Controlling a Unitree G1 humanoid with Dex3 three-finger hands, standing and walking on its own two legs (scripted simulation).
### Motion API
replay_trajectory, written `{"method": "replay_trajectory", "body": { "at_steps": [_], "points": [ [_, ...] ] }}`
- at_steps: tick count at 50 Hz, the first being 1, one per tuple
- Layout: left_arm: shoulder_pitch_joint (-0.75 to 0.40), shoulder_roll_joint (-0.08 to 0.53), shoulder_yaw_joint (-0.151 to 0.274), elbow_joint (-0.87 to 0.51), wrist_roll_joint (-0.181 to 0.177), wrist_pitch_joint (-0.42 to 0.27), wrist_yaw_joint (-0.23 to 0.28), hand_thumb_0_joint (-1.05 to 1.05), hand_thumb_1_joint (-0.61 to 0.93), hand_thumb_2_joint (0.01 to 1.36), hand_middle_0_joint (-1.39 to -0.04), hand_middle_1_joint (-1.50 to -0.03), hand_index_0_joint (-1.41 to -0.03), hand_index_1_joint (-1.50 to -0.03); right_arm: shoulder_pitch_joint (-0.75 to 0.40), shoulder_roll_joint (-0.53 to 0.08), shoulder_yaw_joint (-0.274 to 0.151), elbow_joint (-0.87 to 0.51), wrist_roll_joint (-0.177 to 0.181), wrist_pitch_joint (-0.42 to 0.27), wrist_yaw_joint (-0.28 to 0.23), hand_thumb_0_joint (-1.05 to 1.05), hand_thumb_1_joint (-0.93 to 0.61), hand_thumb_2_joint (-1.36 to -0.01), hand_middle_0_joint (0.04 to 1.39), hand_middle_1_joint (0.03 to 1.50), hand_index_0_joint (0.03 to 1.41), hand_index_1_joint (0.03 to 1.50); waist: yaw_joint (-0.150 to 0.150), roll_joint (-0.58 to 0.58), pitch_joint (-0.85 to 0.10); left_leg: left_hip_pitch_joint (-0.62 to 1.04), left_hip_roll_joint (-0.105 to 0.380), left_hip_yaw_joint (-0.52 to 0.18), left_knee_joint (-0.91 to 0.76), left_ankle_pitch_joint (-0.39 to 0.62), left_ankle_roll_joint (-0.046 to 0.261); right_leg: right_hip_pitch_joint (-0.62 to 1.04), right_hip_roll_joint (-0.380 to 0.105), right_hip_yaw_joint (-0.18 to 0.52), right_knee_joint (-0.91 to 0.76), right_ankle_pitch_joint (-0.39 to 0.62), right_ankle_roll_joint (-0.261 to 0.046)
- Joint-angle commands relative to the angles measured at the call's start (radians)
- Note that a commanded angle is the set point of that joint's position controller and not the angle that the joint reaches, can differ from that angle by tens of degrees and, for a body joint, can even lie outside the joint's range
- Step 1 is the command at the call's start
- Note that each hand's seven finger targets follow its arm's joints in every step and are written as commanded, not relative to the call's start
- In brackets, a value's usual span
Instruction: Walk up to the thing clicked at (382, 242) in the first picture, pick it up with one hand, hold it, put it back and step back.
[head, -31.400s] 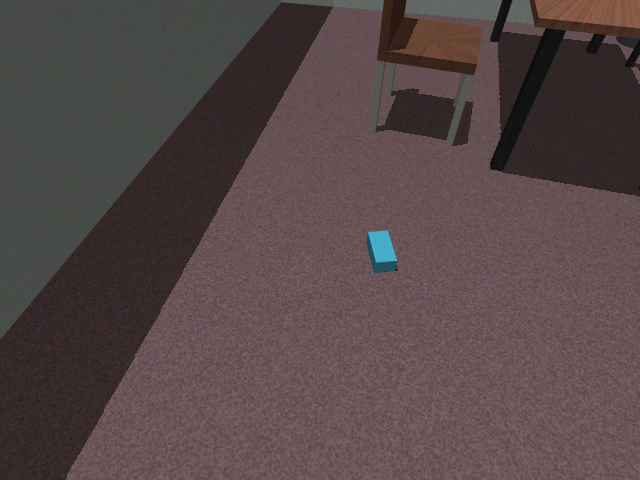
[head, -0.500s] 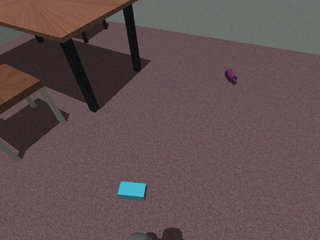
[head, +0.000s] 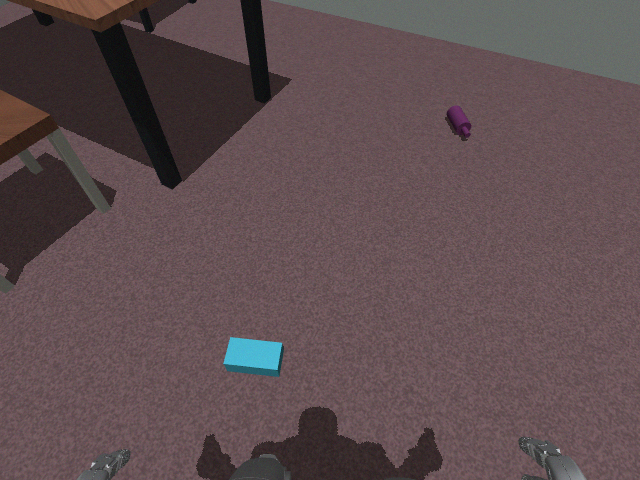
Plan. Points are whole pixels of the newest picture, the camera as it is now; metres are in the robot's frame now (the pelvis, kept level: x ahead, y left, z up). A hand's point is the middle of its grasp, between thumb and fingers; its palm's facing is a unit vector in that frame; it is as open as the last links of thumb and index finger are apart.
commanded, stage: walk up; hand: left
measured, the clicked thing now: (254, 357) +0.52 +0.22 -0.72
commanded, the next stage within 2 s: stand in 0.44 s
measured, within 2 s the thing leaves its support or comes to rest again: neither
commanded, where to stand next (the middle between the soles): +0.13 -0.01 m, yaw -2 degrees
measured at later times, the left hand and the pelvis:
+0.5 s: hand out of the picture +0.04 +0.29 -0.14, palm faces -0.04 -0.92 -0.39, open 7.4 cm; pelvis -0.03 +0.02 +0.01, yaw +0 degrees
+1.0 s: hand out of the picture +0.08 +0.27 -0.12, palm faces -0.04 -0.94 -0.34, open 7.4 cm; pelvis -0.02 +0.01 +0.03, yaw +0 degrees
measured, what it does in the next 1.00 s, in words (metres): steps on the spot: left foot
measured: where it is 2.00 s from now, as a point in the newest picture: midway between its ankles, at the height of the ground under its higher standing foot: outside the picture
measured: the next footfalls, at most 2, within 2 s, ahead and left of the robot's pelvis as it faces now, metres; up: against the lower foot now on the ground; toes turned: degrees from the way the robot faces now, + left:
left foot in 0.24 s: +0.02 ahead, +0.16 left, +0.00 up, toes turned +1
left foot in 1.78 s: -0.05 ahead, +0.15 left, +0.00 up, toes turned -1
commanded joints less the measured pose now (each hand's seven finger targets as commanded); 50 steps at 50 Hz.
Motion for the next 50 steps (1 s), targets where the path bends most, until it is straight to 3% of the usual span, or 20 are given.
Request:
{"method": "replay_trajectory", "body": {
  "at_steps": [1,2,3,4,7,10,11,13,14,15,17,20,21,22,24,25,27,33,40,50],
  "points": [
    [0.143,0.284,0.084,0.014,0.037,-0.034,0.037,0.0,0.9,0.9,-0.2,-0.3,-0.2,-0.3,-0.019,-0.209,-0.064,-0.065,0.017,0.011,0.004,0.0,-0.9,-0.9,0.2,0.3,0.2,0.3,0.028,0.036,-0.204,-0.039,0.082,-0.123,0.025,0.233,0.054,0.133,-0.141,0.227,-0.206,0.268,-0.075],
    [0.077,0.367,0.099,0.006,0.033,-0.031,0.035,0.0,0.9,0.9,-0.2,-0.3,-0.2,-0.3,-0.035,-0.193,-0.066,-0.066,0.011,0.02,0.001,0.0,-0.9,-0.9,0.2,0.3,0.2,0.3,0.017,-0.123,-0.163,-0.046,-0.019,-0.049,0.171,-0.133,0.02,-0.004,-0.336,0.412,-0.306,0.264,-0.194],
    [-0.009,0.392,0.1,-0.018,0.042,-0.034,0.036,0.0,0.9,0.9,-0.2,-0.3,-0.2,-0.3,-0.034,-0.216,-0.082,-0.057,-0.005,0.03,-0.004,0.0,-0.9,-0.9,0.2,0.3,0.2,0.3,0.001,-0.165,-0.112,0.005,0.015,-0.08,0.291,-0.295,0.006,-0.142,-0.422,0.489,-0.322,0.284,-0.277],
    [-0.039,0.365,0.099,-0.028,0.042,-0.035,0.035,0.0,0.9,0.9,-0.2,-0.3,-0.2,-0.3,-0.014,-0.236,-0.092,-0.045,-0.009,0.031,0.001,0.0,-0.9,-0.9,0.2,0.3,0.2,0.3,-0.02,-0.135,-0.086,0.025,0.041,-0.106,0.319,-0.275,0.002,-0.179,-0.406,0.463,-0.31,0.3,-0.279],
    [-0.04,0.306,0.089,-0.019,0.051,-0.043,0.03,0.0,0.9,0.9,-0.2,-0.3,-0.2,-0.3,0.009,-0.205,-0.085,-0.027,0.001,0.013,0.02,0.0,-0.9,-0.9,0.2,0.3,0.2,0.3,-0.031,-0.138,-0.119,0.021,0.031,-0.054,0.203,-0.205,0.017,-0.072,-0.266,0.254,-0.223,0.377,-0.192],
    [-0.04,0.252,0.064,-0.015,0.047,-0.032,0.009,0.0,0.9,0.9,-0.2,-0.3,-0.2,-0.3,0.069,-0.182,-0.078,0.026,0.0,-0.018,0.017,0.0,-0.9,-0.9,0.2,0.3,0.2,0.3,-0.045,-0.093,-0.189,0.232,-0.002,0.012,-0.211,-0.053,0.009,-0.071,-0.138,0.121,-0.099,0.259,-0.092],
    [-0.037,0.221,0.057,-0.018,0.04,-0.023,0.001,0.0,0.9,0.9,-0.2,-0.3,-0.2,-0.3,0.09,-0.202,-0.085,0.039,-0.014,-0.031,0.009,0.0,-0.9,-0.9,0.2,0.3,0.2,0.3,-0.051,-0.044,-0.222,0.295,0.04,-0.082,-0.272,-0.032,0.028,-0.1,-0.099,0.092,-0.001,0.211,-0.051],
    [0.001,0.165,0.041,-0.021,0.028,-0.009,-0.007,0.0,0.9,0.9,-0.2,-0.3,-0.2,-0.3,0.059,-0.275,-0.09,0.022,-0.03,-0.055,-0.004,0.0,-0.9,-0.9,0.2,0.3,0.2,0.3,-0.013,0.096,-0.197,0.36,0.28,-0.422,-0.355,-0.048,0.128,-0.293,0.015,0.019,0.142,-0.14,-0.006],
    [-0.004,0.219,0.057,0.0,0.035,-0.008,0.0,0.0,0.9,0.9,-0.2,-0.3,-0.2,-0.3,0.045,-0.346,-0.103,0.027,-0.016,-0.055,-0.002,0.0,-0.9,-0.9,0.2,0.3,0.2,0.3,-0.031,0.128,-0.184,0.241,0.351,-0.473,-0.348,-0.088,0.213,-0.226,-0.026,0.047,0.16,-0.213,-0.007],
    [0.002,0.241,0.06,0.02,0.036,-0.012,-0.003,0.0,0.9,0.9,-0.2,-0.3,-0.2,-0.3,-0.007,-0.339,-0.104,0.021,-0.017,-0.055,-0.002,0.0,-0.9,-0.9,0.2,0.3,0.2,0.3,-0.011,0.124,-0.144,0.142,0.338,-0.445,-0.351,-0.116,0.224,-0.165,-0.045,0.049,0.158,-0.187,-0.012],
    [0.038,0.226,0.065,0.051,0.027,-0.019,-0.016,0.0,0.9,0.9,-0.2,-0.3,-0.2,-0.3,-0.043,-0.279,-0.075,0.016,-0.019,-0.06,-0.002,0.0,-0.9,-0.9,0.2,0.3,0.2,0.3,0.016,0.126,-0.153,0.139,0.213,-0.237,-0.287,0.041,0.143,-0.06,-0.033,0.027,0.026,-0.078,-0.02],
    [0.081,0.206,0.071,0.083,0.03,-0.02,-0.019,0.0,0.9,0.9,-0.2,-0.3,-0.2,-0.3,-0.042,-0.251,-0.057,0.033,0.002,-0.057,0.002,0.0,-0.9,-0.9,0.2,0.3,0.2,0.3,0.045,0.119,-0.168,0.042,0.137,-0.136,-0.196,0.088,0.057,0.147,-0.011,0.008,-0.189,0.163,-0.034],
    [0.069,0.235,0.079,0.079,0.036,-0.02,-0.016,0.0,0.9,0.9,-0.2,-0.3,-0.2,-0.3,-0.02,-0.228,-0.049,0.034,0.006,-0.053,0.0,0.0,-0.9,-0.9,0.2,0.3,0.2,0.3,0.039,0.051,-0.174,0.003,0.107,-0.112,-0.164,0.056,0.038,0.19,-0.05,0.084,-0.212,0.186,-0.055],
    [-0.007,0.263,0.061,0.055,0.032,-0.027,-0.015,0.0,0.9,0.9,-0.2,-0.3,-0.2,-0.3,-0.025,-0.194,-0.048,0.041,0.01,-0.045,-0.005,0.0,-0.9,-0.9,0.2,0.3,0.2,0.3,-0.002,-0.007,-0.139,0.019,0.048,-0.082,-0.172,-0.014,0.004,0.107,-0.183,0.267,-0.317,0.198,-0.086],
    [-0.097,0.274,0.054,0.066,0.029,-0.02,-0.025,0.0,0.9,0.9,-0.2,-0.3,-0.2,-0.3,0.037,-0.199,-0.044,0.086,0.01,-0.038,-0.005,0.0,-0.9,-0.9,0.2,0.3,0.2,0.3,-0.055,-0.046,-0.116,0.202,0.067,-0.091,-0.264,-0.102,0.02,-0.058,-0.171,0.221,-0.345,0.007,-0.087],
    [-0.091,0.244,0.046,0.074,0.024,-0.015,-0.027,0.0,0.9,0.9,-0.2,-0.3,-0.2,-0.3,0.023,-0.222,-0.048,0.105,0.005,-0.041,-0.003,0.0,-0.9,-0.9,0.2,0.3,0.2,0.3,-0.033,-0.022,-0.102,0.21,0.088,-0.119,-0.299,-0.093,0.022,-0.04,-0.124,0.168,-0.334,-0.01,-0.06],
    [-0.06,0.218,0.038,0.09,0.015,-0.016,-0.028,0.0,0.9,0.9,-0.2,-0.3,-0.2,-0.3,-0.005,-0.232,-0.047,0.121,-0.003,-0.047,0.003,0.0,-0.9,-0.9,0.2,0.3,0.2,0.3,0.002,-0.006,-0.106,0.157,0.106,-0.138,-0.336,-0.062,0.03,0.051,-0.089,0.111,-0.332,0.064,-0.029],
    [-0.063,0.21,0.033,0.128,0.015,-0.024,-0.028,0.0,0.9,0.9,-0.2,-0.3,-0.2,-0.3,0.01,-0.205,-0.036,0.155,-0.002,-0.055,0.002,0.0,-0.9,-0.9,0.2,0.3,0.2,0.3,-0.009,-0.014,-0.153,0.234,0.104,-0.1,-0.369,0.068,0.016,0.096,-0.109,0.115,-0.351,0.211,-0.021],
    [-0.082,0.211,0.033,0.148,0.017,-0.021,-0.027,0.0,0.9,0.9,-0.2,-0.3,-0.2,-0.3,-0.017,-0.203,-0.036,0.173,-0.002,-0.052,0.0,0.0,-0.9,-0.9,0.2,0.3,0.2,0.3,-0.003,0.009,-0.146,0.217,0.104,-0.087,-0.405,0.054,0.001,0.114,-0.105,0.109,-0.386,0.179,-0.013],
    [-0.093,0.2,0.031,0.165,0.021,-0.021,-0.026,0.0,0.9,0.9,-0.2,-0.3,-0.2,-0.3,-0.048,-0.209,-0.034,0.18,-0.001,-0.051,-0.002,0.0,-0.9,-0.9,0.2,0.3,0.2,0.3,-0.006,0.012,-0.179,0.272,0.118,-0.077,-0.409,0.136,-0.002,0.129,-0.108,0.095,-0.383,0.302,-0.008]
  ]
}}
